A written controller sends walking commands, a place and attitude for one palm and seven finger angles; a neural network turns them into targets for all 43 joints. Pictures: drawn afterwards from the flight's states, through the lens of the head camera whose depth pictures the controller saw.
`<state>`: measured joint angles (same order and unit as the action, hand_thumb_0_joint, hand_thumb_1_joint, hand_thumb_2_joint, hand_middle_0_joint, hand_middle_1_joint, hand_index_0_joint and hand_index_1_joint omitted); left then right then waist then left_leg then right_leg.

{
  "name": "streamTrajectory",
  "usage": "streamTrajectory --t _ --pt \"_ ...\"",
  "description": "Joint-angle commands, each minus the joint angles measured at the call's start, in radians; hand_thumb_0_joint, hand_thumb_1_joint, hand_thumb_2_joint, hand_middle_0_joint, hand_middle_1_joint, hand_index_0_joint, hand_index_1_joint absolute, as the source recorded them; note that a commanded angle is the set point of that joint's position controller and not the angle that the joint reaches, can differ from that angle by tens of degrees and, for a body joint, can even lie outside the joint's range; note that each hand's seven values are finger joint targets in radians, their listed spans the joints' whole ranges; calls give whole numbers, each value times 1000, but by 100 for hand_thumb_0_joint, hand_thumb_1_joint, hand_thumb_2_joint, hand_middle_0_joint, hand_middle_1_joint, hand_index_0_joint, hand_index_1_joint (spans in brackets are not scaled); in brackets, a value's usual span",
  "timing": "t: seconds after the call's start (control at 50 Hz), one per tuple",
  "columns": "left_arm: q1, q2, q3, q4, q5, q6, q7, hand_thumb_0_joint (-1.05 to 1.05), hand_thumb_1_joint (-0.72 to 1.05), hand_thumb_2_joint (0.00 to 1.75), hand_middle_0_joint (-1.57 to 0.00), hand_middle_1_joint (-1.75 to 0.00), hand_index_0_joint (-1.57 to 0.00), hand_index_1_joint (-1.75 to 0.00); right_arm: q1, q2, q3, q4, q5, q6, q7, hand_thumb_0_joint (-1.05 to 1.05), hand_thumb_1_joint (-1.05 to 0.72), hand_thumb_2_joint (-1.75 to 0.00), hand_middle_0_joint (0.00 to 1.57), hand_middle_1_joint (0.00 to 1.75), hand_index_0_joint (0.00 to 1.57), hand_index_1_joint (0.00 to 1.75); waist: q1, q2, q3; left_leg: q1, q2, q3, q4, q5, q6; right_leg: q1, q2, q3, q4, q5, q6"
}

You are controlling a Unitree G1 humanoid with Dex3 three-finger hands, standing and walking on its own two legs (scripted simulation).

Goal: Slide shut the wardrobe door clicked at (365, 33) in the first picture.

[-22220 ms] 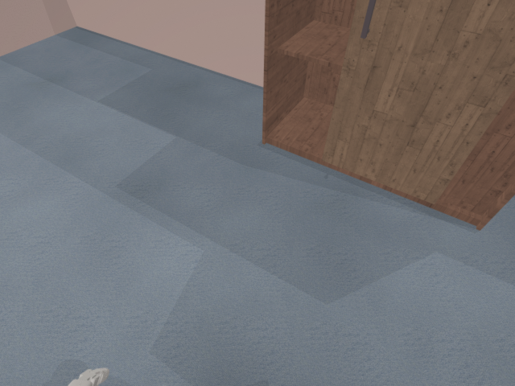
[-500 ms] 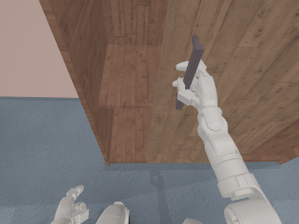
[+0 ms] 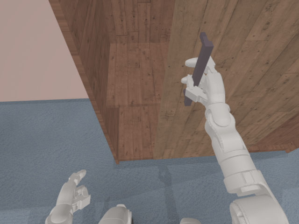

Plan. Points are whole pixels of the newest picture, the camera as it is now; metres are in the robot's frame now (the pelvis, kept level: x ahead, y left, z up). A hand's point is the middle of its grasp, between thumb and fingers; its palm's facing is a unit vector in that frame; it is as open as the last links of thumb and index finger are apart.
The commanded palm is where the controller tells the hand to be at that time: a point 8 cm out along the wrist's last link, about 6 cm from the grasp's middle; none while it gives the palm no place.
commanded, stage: step sideways, sliding the door along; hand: right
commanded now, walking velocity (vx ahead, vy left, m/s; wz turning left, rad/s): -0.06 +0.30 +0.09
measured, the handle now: (194, 74) +0.47 -0.13 +0.11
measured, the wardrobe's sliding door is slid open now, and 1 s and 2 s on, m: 0.23 0.08 0.00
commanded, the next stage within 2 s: stop walking and hold the door there in 1.76 s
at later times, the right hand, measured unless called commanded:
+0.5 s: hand (168, 88) +0.41 -0.06 +0.11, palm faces +0.18 +0.98 -0.12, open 6.0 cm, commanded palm +0.38 -0.03 +0.12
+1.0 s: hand (131, 92) +0.41 +0.04 +0.11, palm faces +0.06 +0.99 -0.13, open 6.1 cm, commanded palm +0.38 +0.06 +0.12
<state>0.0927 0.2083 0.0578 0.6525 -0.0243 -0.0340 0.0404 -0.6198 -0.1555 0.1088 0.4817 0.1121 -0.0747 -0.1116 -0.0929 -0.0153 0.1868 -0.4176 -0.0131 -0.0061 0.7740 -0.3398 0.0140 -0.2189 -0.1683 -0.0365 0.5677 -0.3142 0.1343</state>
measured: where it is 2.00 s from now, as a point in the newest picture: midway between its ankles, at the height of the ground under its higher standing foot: outside the picture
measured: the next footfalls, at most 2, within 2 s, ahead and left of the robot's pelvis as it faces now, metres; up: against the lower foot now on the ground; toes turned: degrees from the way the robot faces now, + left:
left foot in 0.06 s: +0.08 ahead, +0.20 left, +0.00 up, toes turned -1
right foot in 0.54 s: +0.02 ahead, -0.06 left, +0.00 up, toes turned -8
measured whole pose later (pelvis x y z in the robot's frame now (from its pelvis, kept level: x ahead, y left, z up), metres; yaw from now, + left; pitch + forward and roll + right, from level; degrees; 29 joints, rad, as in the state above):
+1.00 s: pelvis +0.00 +0.16 +0.00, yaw +0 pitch -1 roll -2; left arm 0.09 0.22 0.06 0.64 -0.02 -0.02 0.03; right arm -0.58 -0.17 0.07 0.45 0.10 -0.07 -0.12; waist -0.10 0.01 0.18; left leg -0.39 -0.06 -0.03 0.75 -0.35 0.01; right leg -0.21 -0.11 -0.10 0.54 -0.29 0.08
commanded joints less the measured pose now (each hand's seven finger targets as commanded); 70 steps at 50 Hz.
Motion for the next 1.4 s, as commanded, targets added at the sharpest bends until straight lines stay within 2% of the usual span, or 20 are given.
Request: streamTrajectory --t 0.0,0.08,0.14,0.2,0.3,0.4,0.44,0.52,0.56,0.64,0.72,0.8,0.84,0.92,1.04,1.12,1.18,1.24,1.28,1.38 --pt "-40 128 28 -131 -4 -31 -10 0 90 90 -20 -30 -20 -30 -462 174 189 -338 -47 -114 101 0 -90 -90 45 140 45 140 117 -126 -483 138 38 -39 -207 110 9 303 -204 36 6 744 -194" --pt "-55 100 26 -128 -30 -23 17 0 90 90 -20 -30 -20 -30 -342 100 134 -277 -61 -77 85 0 -90 -90 45 140 45 140 92 301 -530 435 169 -217 -305 868 115 -53 86 -44 223 -44 -93" --pt "-44 87 16 -108 -18 -45 29 0 90 90 -20 -30 -20 -30 -460 133 173 -386 -55 -113 89 0 -90 -90 45 140 45 140 113 226 -565 490 183 -209 -226 1024 119 -28 56 -5 24 -20 -107" --pt "-27 149 49 -119 -5 -27 0 0 90 90 -20 -30 -20 -30 -473 168 195 -340 -32 -110 107 0 -90 -90 45 140 45 140 139 -123 -575 -35 8 -60 55 4 -32 479 -296 223 -116 963 -276" --pt "-35 136 21 -129 -1 -50 -18 0 90 90 -20 -30 -20 -30 -467 151 167 -349 -35 -103 99 0 -90 -90 45 140 45 140 106 -191 -464 31 47 -53 -138 13 9 415 -228 34 -39 907 -221" --pt "-46 104 18 -125 -33 -55 9 0 90 90 -20 -30 -20 -30 -350 93 130 -303 -59 -58 70 0 -90 -90 45 140 45 140 86 292 -555 446 215 -278 -318 940 83 -39 117 -28 235 -112 -97" --pt "-48 67 -5 -120 -28 -74 18 0 90 90 -20 -30 -20 -30 -436 153 186 -401 -55 -82 71 0 -90 -90 45 140 45 140 88 236 -573 510 246 -291 -280 1037 85 -99 119 41 196 -195 -118" --pt "-44 142 32 -111 -21 -58 11 0 90 90 -20 -30 -20 -30 -441 135 165 -397 -27 -95 64 0 -90 -90 45 140 45 140 96 -15 -633 151 57 -56 -138 468 -34 408 -164 131 -77 811 -207" --pt "-35 131 24 -131 -15 -45 -13 0 90 90 -20 -30 -20 -30 -454 164 182 -345 -20 -80 76 0 -90 -90 45 140 45 140 112 -207 -527 3 10 -44 -46 -25 -25 409 -227 138 -120 849 -264" --pt "-23 129 13 -133 -2 -49 -21 0 90 90 -20 -30 -20 -30 -433 131 158 -376 -35 -82 81 0 -90 -90 45 140 45 140 105 -171 -492 44 30 -46 -167 83 10 459 -212 43 -3 1013 -216" --pt "-42 113 28 -152 -29 -38 -3 0 90 90 -20 -30 -20 -30 -368 70 119 -375 -59 -73 85 0 -90 -90 45 140 45 140 93 238 -552 453 166 -224 -319 1036 76 45 38 -65 248 193 -95" --pt "-48 71 -6 -131 -17 -65 22 0 90 90 -20 -30 -20 -30 -382 112 160 -444 -53 -119 75 0 -90 -90 45 140 45 140 85 183 -581 640 239 -298 -255 1253 134 -160 93 19 125 -201 -101" --pt "-47 79 2 -114 -8 -43 26 0 90 90 -20 -30 -20 -30 -399 97 159 -450 -52 -139 70 0 -90 -90 45 140 45 140 97 131 -619 557 179 -211 -209 1150 85 42 56 -26 -74 118 -99" --pt "-45 148 35 -152 -8 -20 -19 0 90 90 -20 -30 -20 -30 -412 166 182 -347 -37 -100 96 0 -90 -90 45 140 45 140 112 -140 -533 -53 3 -130 50 -75 -45 436 -307 212 -133 853 -312" --pt "-47 143 25 -151 1 -39 -11 0 90 90 -20 -30 -20 -30 -419 140 165 -375 -50 -90 102 0 -90 -90 45 140 45 140 101 -97 -505 155 38 -51 -208 128 10 340 -227 -2 -5 828 -201" --pt "-63 108 32 -152 -23 -39 16 0 90 90 -20 -30 -20 -30 -365 70 116 -357 -63 -76 94 0 -90 -90 45 140 45 140 80 273 -551 439 183 -287 -328 1014 105 -38 93 -59 285 -50 -88" --pt "-53 72 7 -126 -11 -75 26 0 90 90 -20 -30 -20 -30 -410 127 165 -417 -53 -111 90 0 -90 -90 45 140 45 140 87 218 -580 592 239 -314 -273 1180 154 -170 93 28 212 -233 -104" --pt "-29 97 19 -106 -4 -47 28 0 90 90 -20 -30 -20 -30 -445 110 170 -428 -49 -141 85 0 -90 -90 45 140 45 140 113 128 -627 432 149 -180 -169 1011 70 166 -1 5 -119 276 -116" --pt "-30 139 44 -129 -10 -29 1 0 90 90 -20 -30 -20 -30 -434 168 202 -335 -27 -120 103 0 -90 -90 45 140 45 140 126 -133 -591 8 16 -87 4 87 -42 435 -306 233 -124 868 -277" --pt "-30 147 31 -128 8 -47 -14 0 90 90 -20 -30 -20 -30 -496 162 175 -321 -38 -110 113 0 -90 -90 45 140 45 140 104 -187 -462 -84 74 -103 5 -38 0 403 -301 92 -83 849 -273"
